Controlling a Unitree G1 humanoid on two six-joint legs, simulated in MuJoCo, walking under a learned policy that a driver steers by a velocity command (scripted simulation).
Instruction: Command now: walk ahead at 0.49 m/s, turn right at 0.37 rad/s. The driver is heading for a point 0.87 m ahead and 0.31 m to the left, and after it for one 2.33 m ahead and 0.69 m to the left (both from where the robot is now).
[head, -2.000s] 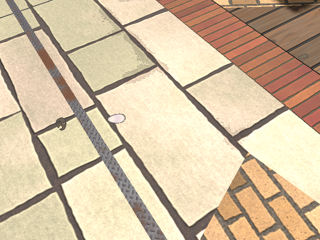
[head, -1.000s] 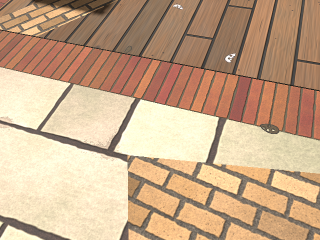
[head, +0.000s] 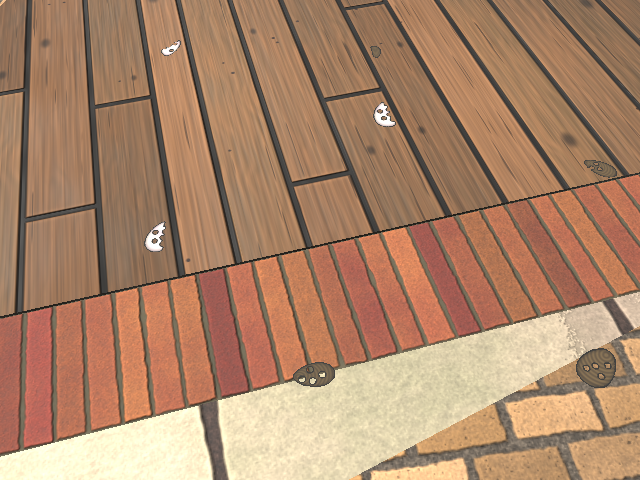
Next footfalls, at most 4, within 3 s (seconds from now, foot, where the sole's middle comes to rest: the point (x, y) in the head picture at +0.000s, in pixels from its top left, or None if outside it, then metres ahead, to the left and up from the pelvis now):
0.38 left None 0.41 0.16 -0.77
0.88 right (322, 347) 0.72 0.03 -0.77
1.38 left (163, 309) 0.83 0.41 -0.77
1.90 right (253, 267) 0.94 0.20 -0.77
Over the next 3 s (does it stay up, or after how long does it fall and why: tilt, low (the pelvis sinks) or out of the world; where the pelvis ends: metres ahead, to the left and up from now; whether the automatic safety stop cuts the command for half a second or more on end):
stays up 0.87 0.25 0.01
